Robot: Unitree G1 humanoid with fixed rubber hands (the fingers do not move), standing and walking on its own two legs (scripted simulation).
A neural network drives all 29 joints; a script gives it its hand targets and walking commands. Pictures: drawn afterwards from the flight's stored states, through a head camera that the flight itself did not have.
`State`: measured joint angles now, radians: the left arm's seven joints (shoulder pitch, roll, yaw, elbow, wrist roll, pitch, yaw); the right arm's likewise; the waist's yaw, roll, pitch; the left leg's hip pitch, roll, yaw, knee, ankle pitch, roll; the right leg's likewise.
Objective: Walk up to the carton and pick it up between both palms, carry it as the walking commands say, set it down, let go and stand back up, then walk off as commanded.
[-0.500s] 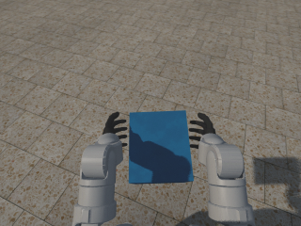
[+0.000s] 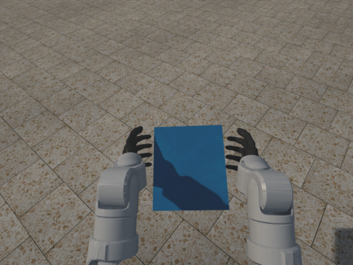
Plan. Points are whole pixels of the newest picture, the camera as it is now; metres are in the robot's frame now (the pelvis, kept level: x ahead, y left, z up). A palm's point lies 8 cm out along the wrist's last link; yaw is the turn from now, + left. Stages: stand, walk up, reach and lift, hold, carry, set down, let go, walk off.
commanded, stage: carry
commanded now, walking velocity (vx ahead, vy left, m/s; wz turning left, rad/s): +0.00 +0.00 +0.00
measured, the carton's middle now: (189, 170) +0.34 -0.02 +0.01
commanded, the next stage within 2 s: none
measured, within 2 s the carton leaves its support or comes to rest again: neither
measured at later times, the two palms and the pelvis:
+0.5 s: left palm (79, 185) +0.25 +0.19 +0.12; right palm (208, 187) +0.25 -0.05 +0.10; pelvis -0.04 +0.06 +0.01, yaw +4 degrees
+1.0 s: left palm (77, 193) +0.23 +0.19 +0.12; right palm (207, 188) +0.24 -0.04 +0.11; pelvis -0.05 +0.06 +0.01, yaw +4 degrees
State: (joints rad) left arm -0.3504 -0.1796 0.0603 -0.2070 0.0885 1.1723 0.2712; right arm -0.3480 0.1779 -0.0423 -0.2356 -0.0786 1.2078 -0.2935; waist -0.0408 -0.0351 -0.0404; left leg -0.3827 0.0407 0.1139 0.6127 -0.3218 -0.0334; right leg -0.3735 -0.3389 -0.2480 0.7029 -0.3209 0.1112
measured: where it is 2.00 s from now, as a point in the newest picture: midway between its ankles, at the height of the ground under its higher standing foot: outside the picture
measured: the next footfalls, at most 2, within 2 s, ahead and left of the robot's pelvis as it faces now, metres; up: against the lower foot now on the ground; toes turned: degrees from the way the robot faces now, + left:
right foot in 0.42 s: +0.00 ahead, -0.04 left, +0.00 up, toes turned -2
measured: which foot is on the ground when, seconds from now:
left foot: down 0.00-1.00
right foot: down 0.00-0.00, up 0.02-0.40, down 0.42-1.00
